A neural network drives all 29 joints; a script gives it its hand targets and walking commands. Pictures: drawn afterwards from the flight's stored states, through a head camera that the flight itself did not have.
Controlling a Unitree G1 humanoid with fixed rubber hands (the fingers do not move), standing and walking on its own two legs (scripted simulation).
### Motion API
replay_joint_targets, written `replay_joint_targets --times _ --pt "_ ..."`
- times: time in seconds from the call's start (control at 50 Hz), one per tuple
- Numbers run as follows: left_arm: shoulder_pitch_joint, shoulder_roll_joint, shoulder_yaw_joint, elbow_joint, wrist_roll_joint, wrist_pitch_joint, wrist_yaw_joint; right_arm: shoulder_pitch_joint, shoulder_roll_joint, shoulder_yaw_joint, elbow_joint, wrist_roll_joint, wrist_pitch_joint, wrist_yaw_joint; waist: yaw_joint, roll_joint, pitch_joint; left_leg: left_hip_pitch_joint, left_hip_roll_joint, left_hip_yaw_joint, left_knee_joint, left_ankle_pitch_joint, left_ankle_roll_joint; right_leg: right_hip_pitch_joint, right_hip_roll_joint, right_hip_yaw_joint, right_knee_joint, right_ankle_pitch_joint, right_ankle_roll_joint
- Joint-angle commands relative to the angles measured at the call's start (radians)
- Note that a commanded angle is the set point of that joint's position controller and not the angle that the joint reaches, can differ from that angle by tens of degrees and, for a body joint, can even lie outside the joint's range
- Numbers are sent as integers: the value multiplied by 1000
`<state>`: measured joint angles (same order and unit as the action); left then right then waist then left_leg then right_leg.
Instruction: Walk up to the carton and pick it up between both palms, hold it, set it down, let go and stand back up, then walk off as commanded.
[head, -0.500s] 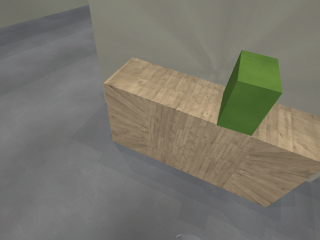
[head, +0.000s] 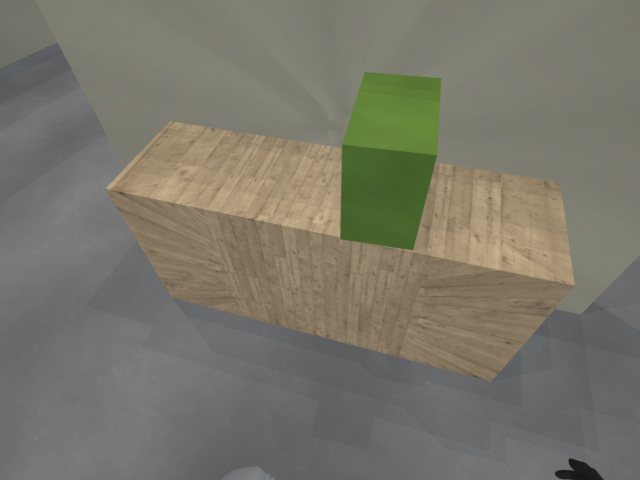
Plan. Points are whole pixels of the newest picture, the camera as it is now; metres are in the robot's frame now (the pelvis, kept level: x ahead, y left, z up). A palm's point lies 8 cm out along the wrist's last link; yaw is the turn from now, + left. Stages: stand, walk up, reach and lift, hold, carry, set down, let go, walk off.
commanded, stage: walk up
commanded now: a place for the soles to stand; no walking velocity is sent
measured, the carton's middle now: (388, 161) +0.77 -0.15 -0.08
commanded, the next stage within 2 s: none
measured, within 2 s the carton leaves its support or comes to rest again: neither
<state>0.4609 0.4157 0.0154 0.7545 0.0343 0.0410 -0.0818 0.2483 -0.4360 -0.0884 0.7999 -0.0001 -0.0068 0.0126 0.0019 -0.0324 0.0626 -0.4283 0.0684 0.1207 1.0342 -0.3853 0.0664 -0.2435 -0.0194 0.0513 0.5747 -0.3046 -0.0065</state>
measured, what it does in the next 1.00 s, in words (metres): walks ahead: left foot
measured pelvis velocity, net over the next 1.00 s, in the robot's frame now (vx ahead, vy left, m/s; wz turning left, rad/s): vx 0.18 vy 0.09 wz -0.20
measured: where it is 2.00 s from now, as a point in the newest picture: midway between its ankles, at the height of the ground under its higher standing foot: outside the picture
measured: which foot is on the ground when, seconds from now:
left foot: up 0.00-0.48, down 0.50-1.00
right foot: down 0.00-0.52, up 0.54-1.00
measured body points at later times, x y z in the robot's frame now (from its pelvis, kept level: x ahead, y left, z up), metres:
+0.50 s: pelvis +0.16 +0.03 -0.02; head +0.19 +0.04 +0.43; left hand +0.22 +0.34 -0.13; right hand +0.22 -0.32 -0.10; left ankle +0.26 +0.09 -0.74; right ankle +0.01 -0.09 -0.74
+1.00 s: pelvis +0.18 +0.09 +0.00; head +0.20 +0.12 +0.44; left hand +0.26 +0.39 -0.14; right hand +0.22 -0.24 -0.09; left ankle +0.26 +0.10 -0.74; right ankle +0.14 -0.09 -0.66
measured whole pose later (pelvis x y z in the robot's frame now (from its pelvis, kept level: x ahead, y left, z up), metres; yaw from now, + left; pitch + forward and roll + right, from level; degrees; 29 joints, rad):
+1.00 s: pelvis +0.18 +0.09 +0.00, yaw -11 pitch -5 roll -4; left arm 0.44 0.41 0.01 0.76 0.03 0.04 0.03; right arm 0.21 -0.36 -0.06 0.78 0.00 0.02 0.00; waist 0.00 -0.01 0.11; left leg -0.27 -0.03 0.13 0.51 -0.18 0.10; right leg -0.40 0.09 0.15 1.09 -0.33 -0.02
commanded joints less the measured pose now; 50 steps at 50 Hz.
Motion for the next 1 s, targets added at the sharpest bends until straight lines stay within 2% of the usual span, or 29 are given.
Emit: replay_joint_targets --times 0.0,0.04,0.1,0.14,0.2,0.28,0.3,0.34,0.38,0.4,0.42,0.44,0.46,0.48,0.5,0.52,0.54,0.56,0.6,0.64,0.7,0.74,0.8,0.84,0.9,0.98 --pt "60 197 116 -58 -25 -102 74 50 -164 -41 -55 -3 -13 22 3 -36 -68 -222 -5 -136 41 195 -54 349 -97 265 -270 385 -4" --pt "120 169 110 -53 -25 -109 88 3 -153 -33 -76 -8 -10 24 30 -33 -133 -243 -20 -132 -11 188 -60 463 -95 251 -229 568 -5" --pt "179 160 101 -28 -28 -113 107 -73 -146 -27 -100 -9 -9 24 67 -34 -102 -273 -13 -138 -70 178 -65 479 -118 305 -212 648 -13" --pt "179 175 99 -22 -32 -116 116 -99 -150 -30 -108 -13 -7 22 68 -23 -47 -289 -4 -156 -87 164 -65 445 -144 344 -210 687 -46" --pt "170 191 92 -21 -34 -122 125 -128 -149 -34 -119 -19 -4 26 61 -4 9 -278 -8 -167 -108 146 -63 387 -153 378 -215 709 -69" --pt "147 218 94 -24 -29 -125 131 -158 -143 -37 -137 -27 1 31 56 -5 70 -251 -27 -152 -187 126 -55 332 -123 353 -210 719 -74" --pt "133 220 93 -30 -28 -124 132 -166 -144 -35 -139 -27 -1 30 56 -13 74 -228 -26 -147 -239 122 -52 318 -112 334 -208 704 -80" --pt "107 222 90 -36 -22 -119 135 -171 -134 -30 -147 -25 -7 27 59 -29 74 -160 -41 -125 -372 140 -45 305 -72 297 -162 714 -71" --pt "39 231 92 -52 -24 -115 138 -90 -135 -35 -125 -25 -22 15 17 -45 27 23 -63 -112 -549 197 -25 265 -38 252 -45 750 -57" --pt "6 231 94 -54 -30 -110 138 -3 -133 -41 -98 -24 -33 7 -30 -6 -17 151 -54 -119 -667 330 -7 235 -19 235 80 739 -47" --pt "-8 195 83 -61 -36 -109 134 93 -149 -52 -64 -33 -47 -3 -77 68 -99 385 0 -128 -724 537 13 102 11 195 236 607 -27" --pt "41 127 63 -66 -45 -114 129 146 -208 -76 -48 -39 -55 -15 -83 203 -211 613 177 -276 -643 801 59 -81 96 137 420 235 6" --pt "103 97 52 -59 -44 -104 139 138 -230 -81 -64 -31 -50 -21 -52 250 -278 722 352 -480 -558 977 95 -245 174 96 531 -302 11" --pt "127 141 59 -43 -33 -84 152 96 -227 -77 -80 -12 -43 -26 -23 180 -217 565 379 -498 -613 766 96 -206 126 89 567 -324 -5" --pt "129 190 66 -23 -34 -69 149 34 -222 -78 -95 5 -36 -30 -20 193 -161 458 403 -503 -686 570 139 -201 89 74 632 -280 -4" --pt "124 215 72 0 -34 -61 146 -29 -191 -75 -108 8 -29 -32 -2 170 -93 346 379 -466 -732 397 146 -189 56 67 671 -218 -5" --pt "113 209 74 7 -34 -59 133 -51 -151 -60 -114 9 -29 -33 9 124 -28 266 281 -341 -744 338 72 -162 43 84 612 -172 -6" --pt "98 179 76 6 -35 -56 120 -35 -138 -47 -98 0 -34 -36 12 109 28 208 216 -283 -751 372 9 -155 43 101 553 -135 -8" --pt "48 149 74 8 -38 -49 107 21 -142 -33 -61 1 -46 -39 0 104 107 118 141 -177 -759 448 -79 -147 57 97 514 -43 -6" --pt "53 135 76 29 -40 -34 107 22 -149 -34 -56 3 -42 -37 6 154 140 78 123 -150 -796 394 -107 -144 102 93 545 36 6" --pt "80 163 82 56 -36 -14 115 -23 -134 -44 -80 7 -20 -36 8 141 91 117 117 -155 -833 206 -138 -156 105 91 544 68 24" --pt "91 182 86 56 -35 -8 123 -38 -138 -51 -96 4 -9 -38 4 145 50 171 127 -177 -831 133 -134 -197 97 94 545 58 31" --pt "90 199 91 43 -28 -2 130 -47 -137 -53 -110 1 -1 -40 -4 119 16 234 168 -234 -826 21 -97 -245 88 109 562 14 37" --pt "82 196 91 38 -22 -3 131 -46 -139 -51 -115 0 2 -40 -6 84 14 258 201 -273 -820 -9 -72 -258 80 122 556 -18 38" --pt "67 194 91 28 -18 -8 131 -39 -140 -49 -113 -3 4 -37 -18 69 21 267 219 -296 -808 -31 -42 -269 74 129 526 -58 37" --pt "58 190 91 13 -17 -15 130 -52 -140 -44 -111 -6 9 -29 -15 94 37 227 227 -300 -800 -79 26 -267 78 113 514 -101 33"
